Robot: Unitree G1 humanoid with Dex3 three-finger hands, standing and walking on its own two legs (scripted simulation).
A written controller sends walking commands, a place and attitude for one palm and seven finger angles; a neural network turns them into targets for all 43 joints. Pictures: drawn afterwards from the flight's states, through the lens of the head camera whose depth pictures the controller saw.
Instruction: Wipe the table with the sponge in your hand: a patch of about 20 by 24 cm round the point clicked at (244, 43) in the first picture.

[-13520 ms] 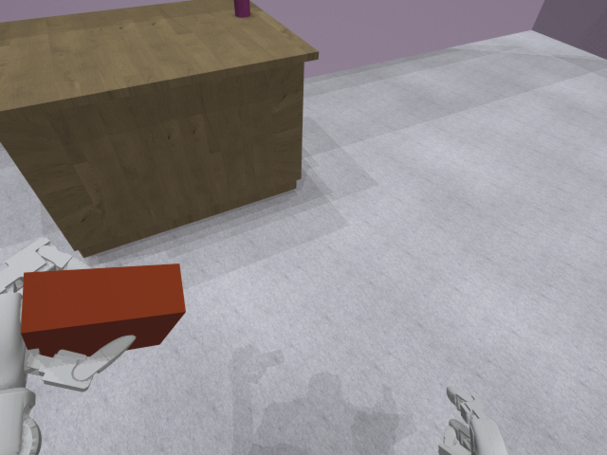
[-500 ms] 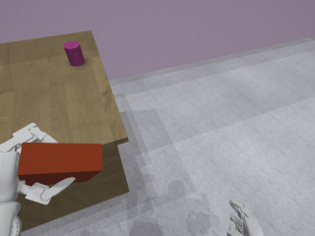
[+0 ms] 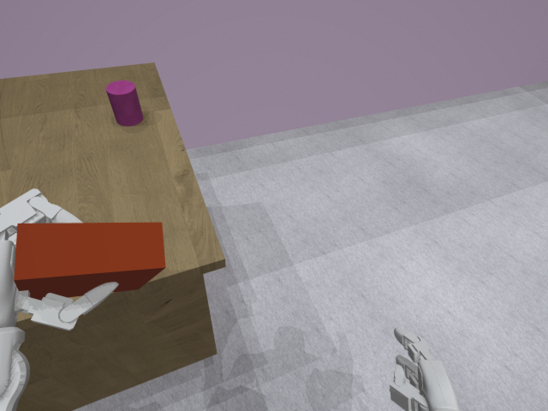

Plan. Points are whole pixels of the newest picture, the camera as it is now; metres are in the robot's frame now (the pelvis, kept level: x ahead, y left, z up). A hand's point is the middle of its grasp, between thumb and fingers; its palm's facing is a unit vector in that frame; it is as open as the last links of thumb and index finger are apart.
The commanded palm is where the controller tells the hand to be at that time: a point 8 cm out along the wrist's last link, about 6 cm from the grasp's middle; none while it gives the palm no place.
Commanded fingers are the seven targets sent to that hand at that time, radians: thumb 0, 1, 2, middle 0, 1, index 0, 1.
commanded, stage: shuffle to correct the standing spot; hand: left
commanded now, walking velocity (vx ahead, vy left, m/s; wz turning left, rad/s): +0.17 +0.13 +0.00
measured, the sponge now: (111, 262) +0.24 +0.21 +0.14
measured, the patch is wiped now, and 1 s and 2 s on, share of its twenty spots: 0.00 0.00 0.00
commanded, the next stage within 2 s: come to a stop and stand still in 0.56 s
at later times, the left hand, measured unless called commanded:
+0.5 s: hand (57, 202) +0.29 +0.28 +0.18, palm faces +0.32 -0.83 -0.45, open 9.2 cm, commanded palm +0.22 +0.33 +0.19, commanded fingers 0.00 0.10 1.30 -1.20 -1.60 -1.20 -1.60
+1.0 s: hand (25, 166) +0.33 +0.34 +0.19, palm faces +0.37 -0.83 -0.41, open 9.2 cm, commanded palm +0.28 +0.38 +0.19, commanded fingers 0.00 0.10 1.30 -1.20 -1.60 -1.20 -1.60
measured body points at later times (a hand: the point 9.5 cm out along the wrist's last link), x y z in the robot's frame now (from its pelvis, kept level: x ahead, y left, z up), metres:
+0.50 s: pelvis +0.05 +0.05 +0.00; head +0.08 +0.05 +0.45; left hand +0.26 +0.32 +0.20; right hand +0.20 -0.16 -0.10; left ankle +0.04 +0.16 -0.68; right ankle +0.06 -0.03 -0.73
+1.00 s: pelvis +0.11 +0.10 +0.01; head +0.12 +0.10 +0.46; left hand +0.31 +0.38 +0.21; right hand +0.30 -0.10 -0.06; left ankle +0.14 +0.23 -0.73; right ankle +0.10 +0.01 -0.73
